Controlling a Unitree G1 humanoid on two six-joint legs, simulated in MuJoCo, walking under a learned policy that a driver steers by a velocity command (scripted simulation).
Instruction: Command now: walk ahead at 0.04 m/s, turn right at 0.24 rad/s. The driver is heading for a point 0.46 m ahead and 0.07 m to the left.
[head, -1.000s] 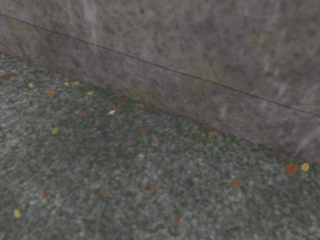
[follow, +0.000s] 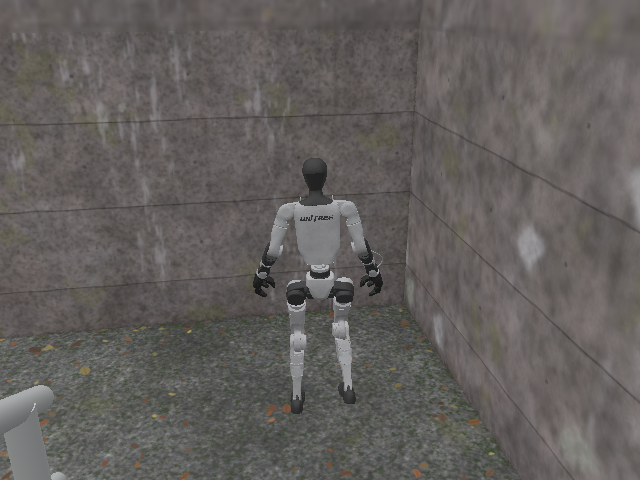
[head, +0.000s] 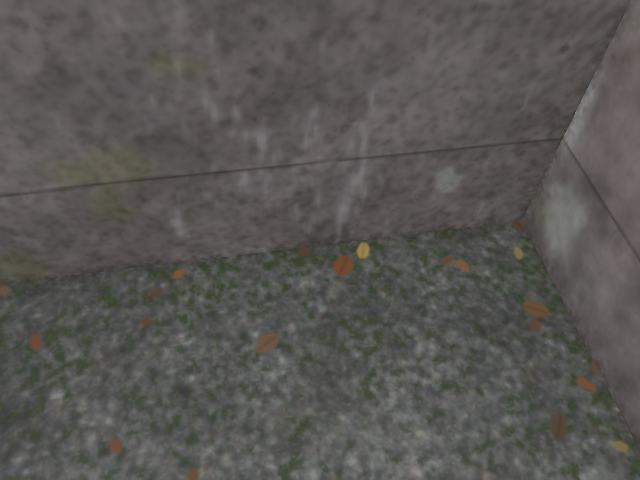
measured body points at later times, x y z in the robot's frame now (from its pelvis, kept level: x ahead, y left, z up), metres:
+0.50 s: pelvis +0.12 -0.01 +0.00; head +0.15 -0.02 +0.44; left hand +0.11 +0.27 -0.12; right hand +0.32 -0.27 -0.10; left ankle +0.28 +0.13 -0.71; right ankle -0.02 -0.14 -0.74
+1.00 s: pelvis +0.35 +0.02 +0.00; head +0.39 +0.03 +0.45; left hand +0.57 +0.26 -0.08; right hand +0.41 -0.26 -0.12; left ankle +0.30 +0.12 -0.74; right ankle +0.49 -0.11 -0.72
